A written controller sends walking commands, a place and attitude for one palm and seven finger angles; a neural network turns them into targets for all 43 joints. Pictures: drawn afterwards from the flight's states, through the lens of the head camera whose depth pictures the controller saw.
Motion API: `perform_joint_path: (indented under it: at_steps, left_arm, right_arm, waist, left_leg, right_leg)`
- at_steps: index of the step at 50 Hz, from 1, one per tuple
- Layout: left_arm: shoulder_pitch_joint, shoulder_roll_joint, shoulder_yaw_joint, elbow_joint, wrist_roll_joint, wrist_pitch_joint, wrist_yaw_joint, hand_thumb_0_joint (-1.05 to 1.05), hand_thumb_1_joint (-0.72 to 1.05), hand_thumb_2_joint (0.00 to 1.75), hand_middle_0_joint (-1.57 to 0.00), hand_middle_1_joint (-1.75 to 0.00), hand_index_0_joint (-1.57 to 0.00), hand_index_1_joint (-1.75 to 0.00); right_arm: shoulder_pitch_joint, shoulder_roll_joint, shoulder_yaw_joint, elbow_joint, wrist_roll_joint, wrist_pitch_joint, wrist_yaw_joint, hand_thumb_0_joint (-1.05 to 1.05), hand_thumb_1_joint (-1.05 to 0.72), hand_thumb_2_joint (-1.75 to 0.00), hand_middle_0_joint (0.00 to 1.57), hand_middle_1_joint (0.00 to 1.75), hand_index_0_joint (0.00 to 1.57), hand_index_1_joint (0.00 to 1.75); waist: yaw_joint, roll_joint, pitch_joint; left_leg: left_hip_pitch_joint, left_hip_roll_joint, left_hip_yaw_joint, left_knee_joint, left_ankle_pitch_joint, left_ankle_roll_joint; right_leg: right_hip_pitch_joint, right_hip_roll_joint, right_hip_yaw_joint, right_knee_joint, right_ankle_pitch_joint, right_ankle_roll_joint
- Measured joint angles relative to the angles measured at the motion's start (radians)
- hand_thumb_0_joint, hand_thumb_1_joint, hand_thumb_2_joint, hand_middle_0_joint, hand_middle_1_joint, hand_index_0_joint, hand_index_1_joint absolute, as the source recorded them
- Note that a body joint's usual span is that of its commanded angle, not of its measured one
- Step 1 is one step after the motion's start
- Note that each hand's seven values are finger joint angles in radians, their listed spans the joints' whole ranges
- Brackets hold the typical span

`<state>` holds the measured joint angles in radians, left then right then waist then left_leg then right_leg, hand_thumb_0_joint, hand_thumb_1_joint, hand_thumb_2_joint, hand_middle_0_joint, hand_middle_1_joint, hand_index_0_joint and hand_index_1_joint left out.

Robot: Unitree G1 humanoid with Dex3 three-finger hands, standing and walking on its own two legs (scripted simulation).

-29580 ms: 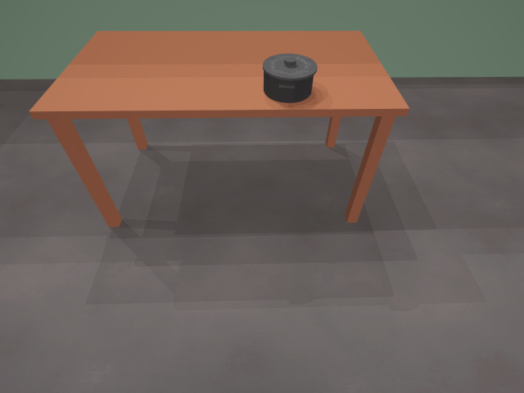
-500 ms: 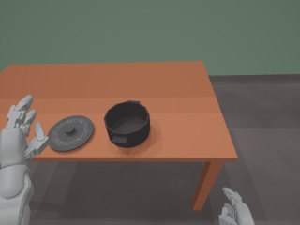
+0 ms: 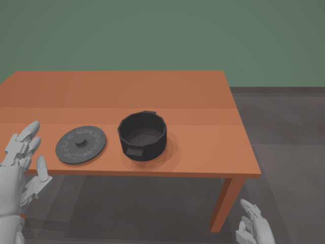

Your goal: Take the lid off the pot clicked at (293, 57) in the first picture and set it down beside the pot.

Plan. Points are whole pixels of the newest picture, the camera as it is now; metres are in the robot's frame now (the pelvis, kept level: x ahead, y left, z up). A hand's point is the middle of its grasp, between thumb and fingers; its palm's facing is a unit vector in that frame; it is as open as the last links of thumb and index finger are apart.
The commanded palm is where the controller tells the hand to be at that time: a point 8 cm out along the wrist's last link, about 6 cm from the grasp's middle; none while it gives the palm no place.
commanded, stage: draw the hand back to the body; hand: left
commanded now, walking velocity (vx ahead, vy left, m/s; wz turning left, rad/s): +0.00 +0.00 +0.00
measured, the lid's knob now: (80, 140) +0.47 +0.38 -0.08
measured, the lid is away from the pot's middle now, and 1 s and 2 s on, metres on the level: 0.24 0.24 0.24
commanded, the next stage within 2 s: step back with the hand held close in 0.08 s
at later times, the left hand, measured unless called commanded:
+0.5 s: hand (47, 182) +0.18 +0.25 +0.14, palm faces +0.25 -0.86 -0.45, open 7.4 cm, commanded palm +0.12 +0.30 +0.17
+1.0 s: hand (16, 217) +0.11 +0.26 +0.15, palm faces +0.36 -0.83 -0.43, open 7.4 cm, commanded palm +0.05 +0.30 +0.17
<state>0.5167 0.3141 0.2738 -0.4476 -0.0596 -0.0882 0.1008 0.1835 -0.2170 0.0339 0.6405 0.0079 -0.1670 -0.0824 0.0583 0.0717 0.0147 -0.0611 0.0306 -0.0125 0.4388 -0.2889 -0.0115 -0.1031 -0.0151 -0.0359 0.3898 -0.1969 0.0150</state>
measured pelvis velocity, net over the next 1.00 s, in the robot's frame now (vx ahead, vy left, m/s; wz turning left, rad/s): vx -0.08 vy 0.02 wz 0.01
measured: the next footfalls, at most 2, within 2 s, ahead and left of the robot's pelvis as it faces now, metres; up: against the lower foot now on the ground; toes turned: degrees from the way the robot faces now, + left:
right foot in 1.82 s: -0.11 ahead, -0.13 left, +0.00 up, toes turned -1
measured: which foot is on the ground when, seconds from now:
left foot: down 0.00-1.00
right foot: down 0.00-1.00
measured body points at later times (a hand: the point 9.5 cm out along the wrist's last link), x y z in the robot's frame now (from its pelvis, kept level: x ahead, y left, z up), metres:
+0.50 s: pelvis -0.02 +0.02 +0.00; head +0.01 +0.03 +0.45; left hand +0.16 +0.29 +0.17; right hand +0.16 -0.23 -0.07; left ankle -0.03 +0.13 -0.74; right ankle +0.02 -0.13 -0.74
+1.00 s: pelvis -0.08 +0.02 -0.02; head -0.07 +0.04 +0.43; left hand +0.09 +0.30 +0.18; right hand +0.09 -0.21 -0.09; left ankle -0.03 +0.13 -0.74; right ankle +0.01 -0.13 -0.74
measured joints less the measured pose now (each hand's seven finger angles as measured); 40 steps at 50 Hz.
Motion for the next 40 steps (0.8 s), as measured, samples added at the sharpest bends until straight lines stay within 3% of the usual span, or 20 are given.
perform_joint_path:
  at_steps: [10, 13, 17, 22, 27, 33, 40]
  left_arm:
    - [-0.002, -0.004, -0.001, -0.012, 0.005, 0.017, 0.007, 0.02, 0.89, 0.89, -0.21, -0.31, -0.21, -0.30]
    - [-0.026, 0.022, 0.047, -0.015, 0.002, -0.018, -0.002, 0.02, 0.89, 0.89, -0.21, -0.31, -0.21, -0.30]
    - [-0.033, 0.042, 0.115, -0.028, 0.003, -0.077, 0.001, 0.02, 0.89, 0.89, -0.21, -0.31, -0.21, -0.30]
    - [0.046, 0.034, 0.084, -0.074, 0.012, -0.101, -0.018, 0.02, 0.89, 0.89, -0.21, -0.30, -0.21, -0.30]
    - [0.127, 0.077, 0.080, -0.126, 0.017, -0.114, -0.023, 0.02, 0.89, 0.89, -0.21, -0.31, -0.21, -0.30]
    - [0.133, 0.107, 0.125, -0.163, 0.012, -0.129, -0.004, 0.02, 0.89, 0.89, -0.21, -0.31, -0.22, -0.30]
    - [0.072, 0.050, 0.110, -0.139, 0.015, -0.133, 0.012, 0.02, 0.89, 0.89, -0.21, -0.31, -0.21, -0.30]
  right_arm:
    - [-0.007, 0.011, 0.011, -0.003, -0.004, 0.003, -0.001, 0.01, -0.91, -0.90, 0.20, 0.30, 0.20, 0.30]
    - [-0.008, 0.011, 0.014, -0.024, -0.001, 0.023, 0.005, 0.01, -0.91, -0.90, 0.20, 0.30, 0.20, 0.30]
    - [-0.025, 0.006, 0.004, -0.038, -0.003, 0.050, 0.022, 0.01, -0.91, -0.90, 0.20, 0.30, 0.21, 0.30]
    - [-0.025, -0.009, -0.026, -0.061, 0.000, 0.083, 0.031, 0.01, -0.91, -0.90, 0.20, 0.30, 0.21, 0.30]
    - [-0.002, -0.002, -0.046, -0.081, 0.009, 0.104, 0.025, 0.01, -0.91, -0.90, 0.20, 0.30, 0.20, 0.30]
    - [0.024, 0.022, -0.040, -0.090, 0.010, 0.084, 0.023, 0.01, -0.91, -0.90, 0.20, 0.30, 0.20, 0.30]
    - [0.030, 0.040, -0.016, -0.085, 0.012, 0.062, 0.025, 0.01, -0.91, -0.90, 0.20, 0.30, 0.20, 0.30]
  waist:
    - [0.007, -0.004, -0.003]
    - [0.009, -0.008, -0.001]
    - [-0.012, -0.031, 0.018]
    - [-0.049, -0.062, 0.035]
    - [-0.073, -0.099, 0.041]
    - [-0.059, -0.122, 0.035]
    - [-0.044, -0.084, 0.021]
  left_leg:
    - [-0.001, -0.005, -0.002, 0.009, -0.006, 0.004]
    - [-0.030, 0.001, 0.003, 0.025, -0.011, 0.006]
    - [-0.082, 0.002, 0.015, 0.039, -0.005, 0.010]
    - [-0.127, -0.018, 0.034, 0.045, 0.006, 0.026]
    - [-0.164, -0.037, 0.037, 0.073, 0.008, 0.038]
    - [-0.206, -0.052, 0.038, 0.125, 0.002, 0.043]
    - [-0.267, -0.033, 0.017, 0.215, -0.017, 0.032]
  right_leg:
    - [0.001, -0.005, -0.002, 0.007, -0.006, 0.004]
    - [-0.022, 0.002, 0.003, 0.005, 0.001, 0.006]
    - [-0.073, 0.003, 0.016, 0.003, 0.021, 0.011]
    - [-0.130, -0.017, 0.037, 0.025, 0.029, 0.028]
    - [-0.171, -0.036, 0.041, 0.065, 0.023, 0.039]
    - [-0.223, -0.055, 0.032, 0.144, 0.001, 0.033]
    - [-0.260, -0.039, 0.010, 0.194, -0.001, 0.027]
